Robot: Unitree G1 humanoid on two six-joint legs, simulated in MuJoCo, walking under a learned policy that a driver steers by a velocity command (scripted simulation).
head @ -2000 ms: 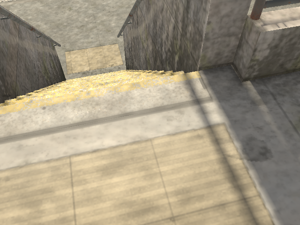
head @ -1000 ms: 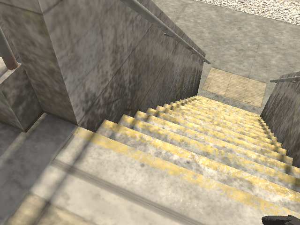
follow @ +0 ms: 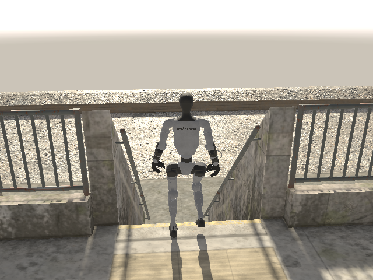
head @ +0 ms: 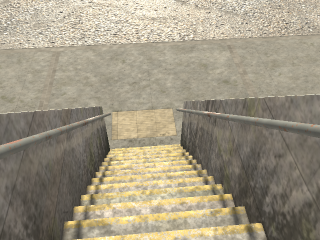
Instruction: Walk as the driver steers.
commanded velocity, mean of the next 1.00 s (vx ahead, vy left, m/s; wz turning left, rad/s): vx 0.50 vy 0.00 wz -0.39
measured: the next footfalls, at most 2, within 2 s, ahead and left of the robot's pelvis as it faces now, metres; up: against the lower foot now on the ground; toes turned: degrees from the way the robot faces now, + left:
right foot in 0.24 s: +0.09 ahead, -0.11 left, +0.00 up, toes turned -10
left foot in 0.56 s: +0.28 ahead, +0.05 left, -0.21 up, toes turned -19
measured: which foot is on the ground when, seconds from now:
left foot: down 0.00-0.26, up 0.28-0.54, down 0.56-1.00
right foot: up 0.00-0.22, down 0.24-0.58, up 0.60-1.00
